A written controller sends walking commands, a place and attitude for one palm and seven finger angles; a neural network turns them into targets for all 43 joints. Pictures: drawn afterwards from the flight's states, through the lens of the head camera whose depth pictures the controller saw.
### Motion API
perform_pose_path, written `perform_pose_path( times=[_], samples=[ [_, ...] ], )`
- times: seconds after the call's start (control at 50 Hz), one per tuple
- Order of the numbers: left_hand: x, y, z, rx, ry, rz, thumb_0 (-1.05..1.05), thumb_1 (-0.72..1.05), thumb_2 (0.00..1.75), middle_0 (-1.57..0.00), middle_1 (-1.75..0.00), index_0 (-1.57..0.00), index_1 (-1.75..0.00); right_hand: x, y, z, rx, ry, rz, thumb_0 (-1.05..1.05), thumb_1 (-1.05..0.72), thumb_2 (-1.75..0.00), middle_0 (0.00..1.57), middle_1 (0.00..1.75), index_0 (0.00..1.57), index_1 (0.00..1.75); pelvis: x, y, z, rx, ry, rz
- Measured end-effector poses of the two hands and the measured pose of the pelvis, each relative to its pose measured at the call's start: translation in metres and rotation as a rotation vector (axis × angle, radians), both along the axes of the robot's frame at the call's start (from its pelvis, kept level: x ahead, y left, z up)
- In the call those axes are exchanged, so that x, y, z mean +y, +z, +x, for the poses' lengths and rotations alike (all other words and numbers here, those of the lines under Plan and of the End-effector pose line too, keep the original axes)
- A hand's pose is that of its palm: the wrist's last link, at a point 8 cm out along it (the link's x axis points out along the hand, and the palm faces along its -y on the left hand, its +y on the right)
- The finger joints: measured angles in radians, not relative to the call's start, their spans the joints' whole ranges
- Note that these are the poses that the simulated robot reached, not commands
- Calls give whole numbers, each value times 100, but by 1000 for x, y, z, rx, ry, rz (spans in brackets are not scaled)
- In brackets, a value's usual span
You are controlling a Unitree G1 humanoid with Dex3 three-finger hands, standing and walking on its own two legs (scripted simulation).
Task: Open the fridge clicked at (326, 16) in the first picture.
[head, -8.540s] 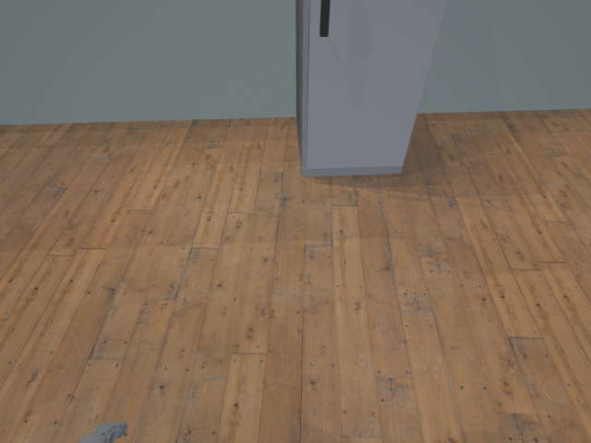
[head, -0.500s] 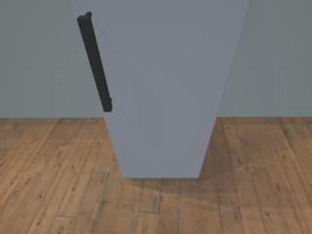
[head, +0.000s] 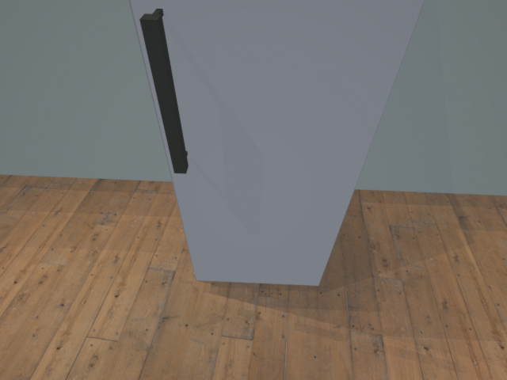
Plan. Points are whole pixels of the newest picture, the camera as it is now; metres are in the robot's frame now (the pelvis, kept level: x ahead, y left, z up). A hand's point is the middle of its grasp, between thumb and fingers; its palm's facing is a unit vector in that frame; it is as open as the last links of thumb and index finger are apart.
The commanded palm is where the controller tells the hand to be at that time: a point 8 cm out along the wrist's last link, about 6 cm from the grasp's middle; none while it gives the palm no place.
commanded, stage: look again from close up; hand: left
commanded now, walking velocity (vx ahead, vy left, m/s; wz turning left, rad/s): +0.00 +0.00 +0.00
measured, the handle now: (171, 102) +0.59 +0.21 +0.15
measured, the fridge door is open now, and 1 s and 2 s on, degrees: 0 0 0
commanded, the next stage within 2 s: shuffle to correct the standing spot in 1.58 s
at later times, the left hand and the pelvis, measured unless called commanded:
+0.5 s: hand out of the picture -0.01 +0.16 -0.18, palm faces +0.05 -0.99 -0.16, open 7.3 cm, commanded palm none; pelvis +0.00 +0.00 +0.00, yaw +0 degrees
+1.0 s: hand out of the picture +0.00 +0.16 -0.18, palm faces +0.05 -0.99 -0.15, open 7.3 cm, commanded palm none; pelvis +0.01 +0.00 +0.00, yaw +0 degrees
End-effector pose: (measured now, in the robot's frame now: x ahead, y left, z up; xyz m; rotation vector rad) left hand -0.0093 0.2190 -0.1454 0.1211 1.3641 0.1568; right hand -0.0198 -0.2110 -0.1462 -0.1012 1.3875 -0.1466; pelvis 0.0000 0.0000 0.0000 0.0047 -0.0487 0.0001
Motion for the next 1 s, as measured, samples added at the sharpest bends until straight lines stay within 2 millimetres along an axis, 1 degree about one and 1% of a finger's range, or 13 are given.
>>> perform_pose_path(
  times=[0.14, 0.44, 0.82, 1.0],
  samples=[
    [-3, 0, -3, 7, 6, -9, 1, 91, 90, -20, -30, -20, -30, 9, -1, 7, -15, 2, 15, 0, -91, -90, 20, 30, 20, 30, 2, 0, -1, 1, -2, 1],
    [-8, -1, -12, 40, 17, -20, 1, 91, 90, -20, -30, -20, -30, 5, 0, 2, 11, -9, 1, 0, -91, -90, 20, 30, 20, 30, 3, 0, 1, 7, -4, 1],
    [-8, -1, 0, 25, 14, -24, 1, 91, 90, -20, -30, -20, -30, 11, 0, 6, 16, -13, 12, 0, -91, -90, 20, 30, 20, 30, 3, 1, 7, 10, -6, 0],
    [-9, -1, 1, 31, 14, -25, 1, 91, 90, -20, -30, -20, -30, 12, 0, 10, 14, -13, 15, 0, -91, -90, 20, 30, 20, 30, 3, 1, 9, 12, -8, 1]
  ],
)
